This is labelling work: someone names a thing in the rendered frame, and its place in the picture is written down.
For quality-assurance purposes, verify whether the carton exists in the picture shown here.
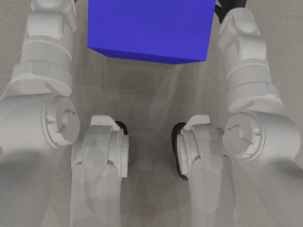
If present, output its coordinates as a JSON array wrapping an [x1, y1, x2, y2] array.
[[87, 0, 216, 64]]

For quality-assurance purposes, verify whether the robot right upper arm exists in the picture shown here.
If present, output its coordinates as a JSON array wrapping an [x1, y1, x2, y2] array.
[[222, 110, 303, 227]]

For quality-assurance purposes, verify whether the robot right shin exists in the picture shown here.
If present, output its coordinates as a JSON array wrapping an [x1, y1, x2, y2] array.
[[183, 114, 233, 176]]

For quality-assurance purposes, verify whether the robot left forearm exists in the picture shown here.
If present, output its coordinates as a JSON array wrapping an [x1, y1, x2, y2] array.
[[0, 0, 78, 101]]

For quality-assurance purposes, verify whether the robot left upper arm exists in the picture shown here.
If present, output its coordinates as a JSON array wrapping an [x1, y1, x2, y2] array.
[[0, 93, 80, 227]]

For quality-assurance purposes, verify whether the robot left thigh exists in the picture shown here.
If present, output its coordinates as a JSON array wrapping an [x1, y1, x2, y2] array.
[[69, 125, 129, 227]]

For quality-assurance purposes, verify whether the robot right forearm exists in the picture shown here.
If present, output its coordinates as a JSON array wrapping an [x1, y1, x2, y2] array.
[[217, 8, 292, 119]]

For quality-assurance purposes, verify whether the right robot hand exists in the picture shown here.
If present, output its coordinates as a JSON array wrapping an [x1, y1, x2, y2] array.
[[214, 0, 247, 24]]

